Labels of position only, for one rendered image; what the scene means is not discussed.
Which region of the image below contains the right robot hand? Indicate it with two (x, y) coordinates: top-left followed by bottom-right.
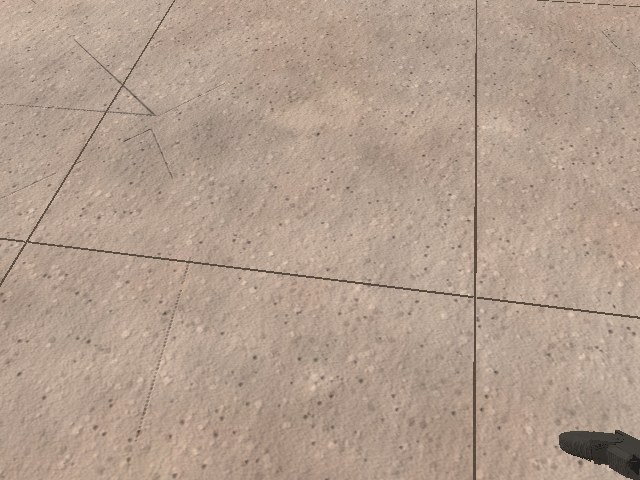
(559, 430), (640, 480)

